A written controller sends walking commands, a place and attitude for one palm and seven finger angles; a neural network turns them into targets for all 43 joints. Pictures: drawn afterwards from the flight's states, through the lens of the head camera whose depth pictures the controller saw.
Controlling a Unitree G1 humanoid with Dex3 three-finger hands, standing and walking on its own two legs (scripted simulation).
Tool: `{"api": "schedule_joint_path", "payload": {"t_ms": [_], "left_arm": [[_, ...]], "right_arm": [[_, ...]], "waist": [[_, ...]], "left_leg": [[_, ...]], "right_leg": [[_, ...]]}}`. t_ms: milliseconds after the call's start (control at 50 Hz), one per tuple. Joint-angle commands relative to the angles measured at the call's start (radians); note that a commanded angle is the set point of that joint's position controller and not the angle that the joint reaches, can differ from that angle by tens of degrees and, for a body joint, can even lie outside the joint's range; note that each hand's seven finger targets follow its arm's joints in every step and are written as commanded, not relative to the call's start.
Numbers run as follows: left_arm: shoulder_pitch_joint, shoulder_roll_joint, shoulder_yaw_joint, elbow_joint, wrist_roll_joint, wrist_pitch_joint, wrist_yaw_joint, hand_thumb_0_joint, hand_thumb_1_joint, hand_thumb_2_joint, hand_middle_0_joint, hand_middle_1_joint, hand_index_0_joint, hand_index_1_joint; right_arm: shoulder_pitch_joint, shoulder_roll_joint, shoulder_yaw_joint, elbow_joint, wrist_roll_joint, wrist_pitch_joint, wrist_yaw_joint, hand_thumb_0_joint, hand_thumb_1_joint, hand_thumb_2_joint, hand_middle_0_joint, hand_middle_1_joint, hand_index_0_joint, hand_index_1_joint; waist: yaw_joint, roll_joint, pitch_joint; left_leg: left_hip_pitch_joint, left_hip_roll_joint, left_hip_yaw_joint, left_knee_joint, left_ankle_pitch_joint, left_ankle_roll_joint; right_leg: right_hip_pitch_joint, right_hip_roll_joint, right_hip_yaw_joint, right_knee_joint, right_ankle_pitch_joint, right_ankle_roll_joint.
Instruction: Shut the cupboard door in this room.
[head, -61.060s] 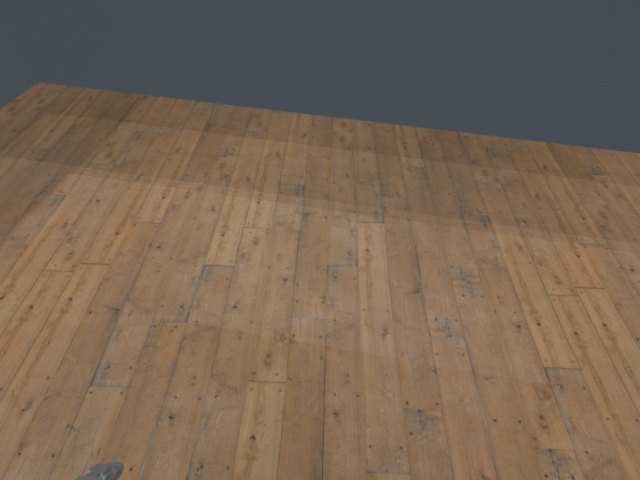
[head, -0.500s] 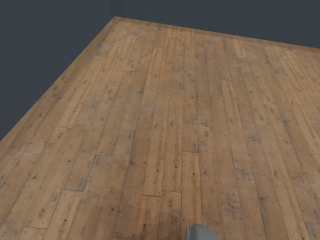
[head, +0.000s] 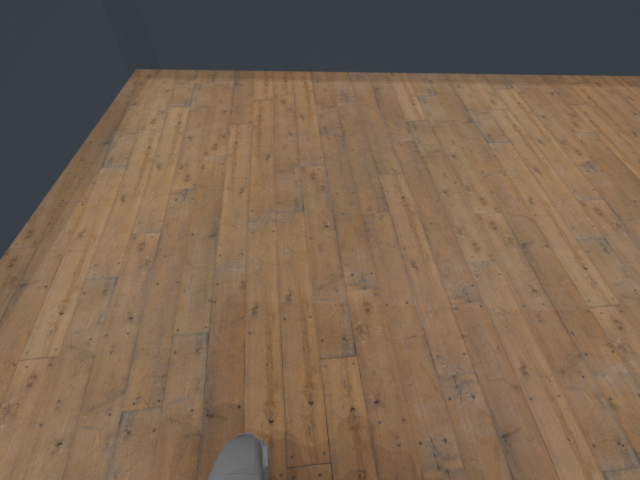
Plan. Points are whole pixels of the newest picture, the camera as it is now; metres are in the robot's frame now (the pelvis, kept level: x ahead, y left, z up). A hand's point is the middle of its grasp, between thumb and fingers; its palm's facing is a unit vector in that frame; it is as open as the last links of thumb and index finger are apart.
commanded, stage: turn to face it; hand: left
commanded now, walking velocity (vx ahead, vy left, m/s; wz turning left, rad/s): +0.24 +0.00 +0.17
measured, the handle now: out of the picture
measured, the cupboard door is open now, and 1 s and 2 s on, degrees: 93 93 93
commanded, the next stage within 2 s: none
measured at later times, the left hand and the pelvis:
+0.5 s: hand (162, 479) +0.15 +0.24 -0.18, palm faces +0.26 -0.95 -0.19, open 7.4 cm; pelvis +0.16 +0.06 +0.00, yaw +11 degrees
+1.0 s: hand (191, 430) +0.21 +0.20 -0.14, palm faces +0.48 -0.83 -0.28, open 7.4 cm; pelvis +0.21 -0.01 +0.00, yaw +31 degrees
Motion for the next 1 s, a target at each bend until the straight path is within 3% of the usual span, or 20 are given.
{"api": "schedule_joint_path", "payload": {"t_ms": [0, 140, 180, 220, 240, 260, 280, 340, 400, 460, 560, 640, 700, 740, 760, 780, 800, 820, 860, 980], "left_arm": [[0.155, 0.083, 0.010, 0.006, -0.006, -0.029, 0.009, 0.000, 0.900, 0.900, -0.200, -0.300, -0.200, -0.300], [0.216, 0.083, -0.006, 0.067, -0.004, -0.021, 0.028, 0.000, 0.900, 0.900, -0.200, -0.300, -0.200, -0.300], [0.205, 0.099, -0.002, 0.072, -0.004, -0.015, 0.030, 0.000, 0.900, 0.900, -0.200, -0.300, -0.200, -0.300], [0.177, 0.119, 0.002, 0.066, -0.006, -0.004, 0.034, 0.000, 0.900, 0.900, -0.200, -0.300, -0.200, -0.300], [0.185, 0.122, 0.003, 0.051, -0.014, 0.001, 0.033, 0.000, 0.900, 0.900, -0.200, -0.300, -0.200, -0.300], [0.231, 0.076, 0.000, 0.033, -0.036, 0.003, 0.028, 0.000, 0.900, 0.900, -0.200, -0.300, -0.200, -0.300], [0.194, 0.065, -0.004, -0.008, -0.021, 0.005, 0.036, 0.000, 0.900, 0.900, -0.200, -0.300, -0.200, -0.300], [0.071, 0.060, 0.016, -0.033, -0.003, 0.036, 0.022, 0.000, 0.900, 0.900, -0.200, -0.300, -0.200, -0.300], [0.123, 0.031, 0.023, -0.026, 0.005, 0.078, 0.015, 0.000, 0.900, 0.900, -0.200, -0.300, -0.200, -0.300], [0.083, 0.052, 0.033, -0.056, 0.007, 0.093, 0.012, 0.000, 0.900, 0.900, -0.200, -0.300, -0.200, -0.300], [-0.061, 0.084, 0.041, -0.135, 0.004, 0.098, 0.008, 0.000, 0.900, 0.900, -0.200, -0.300, -0.200, -0.300], [-0.139, 0.097, 0.036, -0.189, -0.003, 0.092, 0.008, 0.000, 0.900, 0.900, -0.200, -0.300, -0.200, -0.300], [-0.113, 0.102, 0.034, -0.202, -0.012, 0.088, 0.010, 0.000, 0.900, 0.900, -0.200, -0.300, -0.200, -0.300], [-0.055, 0.120, 0.038, -0.194, -0.017, 0.077, 0.014, 0.000, 0.900, 0.900, -0.200, -0.300, -0.200, -0.300], [-0.016, 0.165, 0.046, -0.188, -0.013, 0.069, 0.019, 0.000, 0.900, 0.900, -0.200, -0.300, -0.200, -0.300], [-0.010, 0.244, 0.059, -0.191, 0.001, 0.061, 0.027, 0.000, 0.900, 0.900, -0.200, -0.300, -0.200, -0.300], [-0.020, 0.261, 0.054, -0.212, -0.002, 0.064, 0.024, 0.000, 0.900, 0.900, -0.200, -0.300, -0.200, -0.300], [-0.056, 0.229, 0.059, -0.215, -0.005, 0.062, 0.030, 0.000, 0.900, 0.900, -0.200, -0.300, -0.200, -0.300], [-0.134, 0.171, 0.036, -0.227, -0.004, 0.061, 0.026, 0.000, 0.900, 0.900, -0.200, -0.300, -0.200, -0.300], [-0.005, 0.183, 0.040, -0.194, 0.000, 0.056, 0.021, 0.000, 0.900, 0.900, -0.200, -0.300, -0.200, -0.300]], "right_arm": [[-0.028, -0.037, -0.009, -0.050, 0.006, -0.019, 0.010, 0.000, -0.900, -0.900, 0.200, 0.300, 0.200, 0.300], [-0.121, -0.006, 0.011, -0.050, 0.018, -0.028, 0.014, 0.000, -0.900, -0.900, 0.200, 0.300, 0.200, 0.300], [-0.070, -0.016, 0.010, -0.036, 0.017, -0.029, 0.005, 0.000, -0.900, -0.900, 0.200, 0.300, 0.200, 0.300], [0.068, -0.059, -0.002, -0.001, 0.012, -0.028, -0.002, 0.000, -0.900, -0.900, 0.200, 0.300, 0.200, 0.300], [0.178, -0.112, -0.014, 0.012, 0.001, -0.029, -0.008, 0.000, -0.900, -0.900, 0.200, 0.300, 0.200, 0.300], [0.246, -0.197, -0.036, 0.016, -0.001, -0.026, -0.015, 0.000, -0.900, -0.900, 0.200, 0.300, 0.200, 0.300], [0.241, -0.235, -0.036, 0.019, 0.032, -0.014, -0.017, 0.000, -0.900, -0.900, 0.200, 0.300, 0.200, 0.300], [0.073, -0.143, -0.024, -0.032, 0.018, -0.021, -0.031, 0.000, -0.900, -0.900, 0.200, 0.300, 0.200, 0.300], [-0.001, -0.134, -0.031, -0.066, 0.015, -0.020, -0.027, 0.000, -0.900, -0.900, 0.200, 0.300, 0.200, 0.300], [0.001, -0.157, -0.041, -0.080, 0.015, -0.012, -0.021, 0.000, -0.900, -0.900, 0.200, 0.300, 0.200, 0.300], [0.041, -0.187, -0.062, -0.092, 0.010, 0.004, -0.018, 0.000, -0.900, -0.900, 0.200, 0.300, 0.200, 0.300], [0.073, -0.205, -0.074, -0.101, 0.006, 0.013, -0.020, 0.000, -0.900, -0.900, 0.200, 0.300, 0.200, 0.300], [0.051, -0.216, -0.080, -0.121, 0.005, 0.023, -0.020, 0.000, -0.900, -0.900, 0.200, 0.300, 0.200, 0.300], [0.033, -0.205, -0.081, -0.134, 0.013, 0.026, -0.017, 0.000, -0.900, -0.900, 0.200, 0.300, 0.200, 0.300], [0.038, -0.171, -0.078, -0.139, 0.023, 0.024, -0.010, 0.000, -0.900, -0.900, 0.200, 0.300, 0.200, 0.300], [0.048, -0.109, -0.070, -0.160, 0.030, 0.022, -0.006, 0.000, -0.900, -0.900, 0.200, 0.300, 0.200, 0.300], [0.034, -0.154, -0.076, -0.171, 0.014, 0.027, -0.007, 0.000, -0.900, -0.900, 0.200, 0.300, 0.200, 0.300], [0.016, -0.151, -0.080, -0.161, 0.011, 0.044, -0.006, 0.000, -0.900, -0.900, 0.200, 0.300, 0.200, 0.300], [0.030, -0.136, -0.073, -0.124, 0.008, 0.058, 0.010, 0.000, -0.900, -0.900, 0.200, 0.300, 0.200, 0.300], [-0.042, -0.124, -0.056, -0.131, 0.012, 0.070, 0.020, 0.000, -0.900, -0.900, 0.200, 0.300, 0.200, 0.300]], "waist": [[0.044, -0.078, 0.025], [0.056, -0.091, 0.036], [0.029, -0.115, 0.003], [-0.036, -0.105, -0.068], [-0.078, -0.048, -0.155], [-0.074, 0.177, -0.263], [-0.054, 0.155, -0.277], [-0.001, 0.041, -0.077], [0.044, 0.042, -0.066], [0.042, 0.076, -0.054], [0.009, 0.120, -0.052], [-0.014, 0.144, -0.086], [0.002, 0.176, -0.112], [0.035, 0.129, -0.145], [0.051, 0.036, -0.170], [0.050, -0.237, -0.156], [0.045, -0.223, -0.111], [0.033, -0.224, -0.084], [-0.014, -0.153, 0.013], [0.034, -0.204, -0.021]], "left_leg": [[-0.091, -0.007, -0.007, -0.105, 0.015, 0.010], [0.057, -0.089, 0.065, -0.398, -0.009, 0.056], [0.159, -0.136, 0.097, -0.461, -0.018, 0.078], [0.351, -0.159, 0.085, -0.587, 0.100, 0.099], [0.602, -0.077, 0.011, -0.602, 0.451, 0.154], [0.860, 0.205, -0.318, -0.577, 0.984, 0.315], [0.792, 0.290, -0.395, -0.657, 0.999, 0.390], [0.467, 0.172, -0.340, -0.784, 0.394, 0.310], [0.329, 0.077, -0.232, -0.829, 0.198, 0.245], [0.297, 0.051, -0.265, -0.852, 0.080, 0.234], [0.358, 0.030, -0.355, -0.825, 0.038, 0.235], [0.438, 0.026, -0.425, -0.763, 0.181, 0.245], [0.403, 0.006, -0.464, -0.716, 0.269, 0.233], [0.342, -0.040, -0.450, -0.638, 0.275, 0.181], [0.210, -0.085, -0.391, -0.545, 0.118, 0.125], [-0.004, -0.218, -0.169, -0.335, -0.271, 0.034], [0.020, -0.218, -0.111, -0.138, -0.409, 0.016], [0.047, -0.188, -0.131, -0.009, -0.395, 0.016], [0.039, -0.144, -0.106, 0.118, -0.256, -0.002], [0.047, -0.130, -0.029, 0.021, -0.222, -0.033]], "right_leg": [[0.121, -0.330, 0.215, -0.181, 0.448, -0.013], [0.252, -0.354, 0.092, -0.111, 0.802, -0.003], [0.273, -0.355, 0.043, -0.013, 0.959, 0.018], [0.241, -0.334, -0.010, 0.227, 0.947, 0.071], [0.074, -0.283, -0.045, 0.442, 0.742, 0.118], [-0.229, -0.137, -0.055, 0.776, -0.021, 0.173], [-0.290, -0.112, 0.055, 0.923, -0.392, 0.166], [-0.359, -0.192, 0.145, 0.865, -0.251, 0.186], [-0.283, -0.185, 0.117, 0.746, -0.144, 0.202], [-0.301, -0.181, 0.116, 0.690, -0.090, 0.217], [-0.336, -0.158, 0.123, 0.567, -0.114, 0.228], [-0.310, -0.123, 0.128, 0.445, -0.183, 0.221], [-0.179, -0.088, 0.123, 0.282, -0.189, 0.206], [-0.001, -0.089, 0.118, 0.027, -0.028, 0.194], [0.178, -0.197, 0.204, -0.095, 0.044, 0.163], [0.298, -0.487, 0.446, -0.136, 0.153, 0.067], [0.130, -0.606, 0.473, -0.130, 0.238, -0.019], [0.042, -0.576, 0.453, -0.128, 0.264, -0.031], [-0.019, -0.450, 0.247, -0.093, 0.305, 0.006], [0.123, -0.418, 0.088, -0.042, 0.519, 0.029]]}}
